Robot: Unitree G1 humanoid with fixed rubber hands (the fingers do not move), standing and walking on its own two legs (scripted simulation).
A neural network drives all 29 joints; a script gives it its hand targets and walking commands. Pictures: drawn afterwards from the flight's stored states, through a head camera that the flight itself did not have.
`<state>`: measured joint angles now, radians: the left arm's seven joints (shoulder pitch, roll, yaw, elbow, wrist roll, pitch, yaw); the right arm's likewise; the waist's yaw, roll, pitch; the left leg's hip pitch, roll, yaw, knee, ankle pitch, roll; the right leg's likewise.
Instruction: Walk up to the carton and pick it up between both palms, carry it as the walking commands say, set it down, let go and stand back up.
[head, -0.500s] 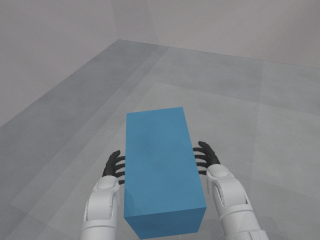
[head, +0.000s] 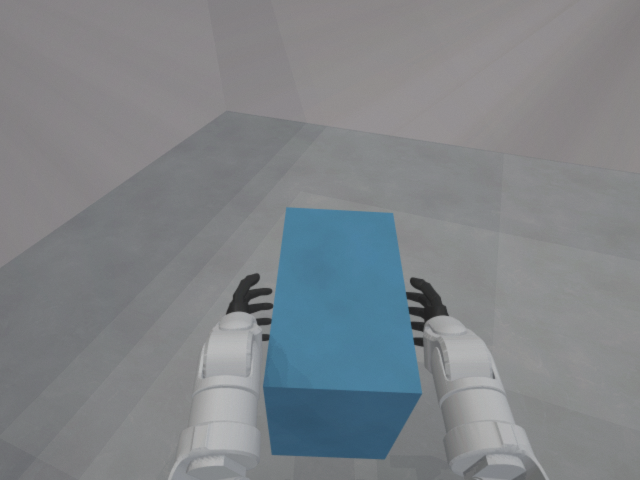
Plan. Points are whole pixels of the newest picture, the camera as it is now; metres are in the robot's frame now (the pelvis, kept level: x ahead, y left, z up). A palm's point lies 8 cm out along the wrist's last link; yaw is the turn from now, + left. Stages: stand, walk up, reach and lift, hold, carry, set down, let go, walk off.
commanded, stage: set down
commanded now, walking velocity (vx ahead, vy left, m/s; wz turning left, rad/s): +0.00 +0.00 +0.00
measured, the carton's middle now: (334, 330) +0.36 +0.03 -0.02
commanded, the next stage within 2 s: none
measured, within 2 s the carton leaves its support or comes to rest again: neither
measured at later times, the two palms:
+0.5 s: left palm (247, 362) +0.29 +0.15 -0.01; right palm (424, 344) +0.33 -0.10 -0.01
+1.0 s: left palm (252, 380) +0.32 +0.17 -0.11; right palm (407, 369) +0.35 -0.09 -0.11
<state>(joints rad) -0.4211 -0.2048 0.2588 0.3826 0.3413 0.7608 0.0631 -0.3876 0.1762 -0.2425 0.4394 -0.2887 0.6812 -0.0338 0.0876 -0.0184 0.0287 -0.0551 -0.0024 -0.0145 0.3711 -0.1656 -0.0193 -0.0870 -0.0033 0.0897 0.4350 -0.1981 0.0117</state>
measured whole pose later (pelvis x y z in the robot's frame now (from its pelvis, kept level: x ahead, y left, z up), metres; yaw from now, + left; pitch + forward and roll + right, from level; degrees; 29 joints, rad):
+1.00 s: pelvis -0.04 +0.00 -0.06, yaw +1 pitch +19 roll +0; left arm -0.56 -0.25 0.48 0.47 0.37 0.28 0.05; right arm -0.62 0.22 -0.44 0.58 -0.38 0.25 -0.02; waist 0.06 -0.02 0.01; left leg -0.94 -0.01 -0.04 0.88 -0.28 -0.02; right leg -0.94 0.02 0.07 0.89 -0.29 0.02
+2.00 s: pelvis -0.05 -0.01 -0.21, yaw +1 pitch +39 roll +1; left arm -0.82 -0.13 0.52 0.60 0.27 0.26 0.05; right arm -0.90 0.13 -0.41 0.73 -0.27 0.23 -0.12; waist 0.08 -0.06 -0.16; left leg -1.72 -0.01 -0.06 1.52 -0.48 -0.06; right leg -1.73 0.07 0.06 1.54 -0.49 0.02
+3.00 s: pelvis -0.08 -0.01 -0.33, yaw +1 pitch +44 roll +1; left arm -1.19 0.00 0.53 0.67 0.22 0.30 0.08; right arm -1.29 -0.02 -0.38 0.84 -0.21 0.26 -0.14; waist 0.08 -0.05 0.07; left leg -2.17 -0.04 -0.07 1.92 -0.52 -0.07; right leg -2.17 0.09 0.07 1.93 -0.52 0.05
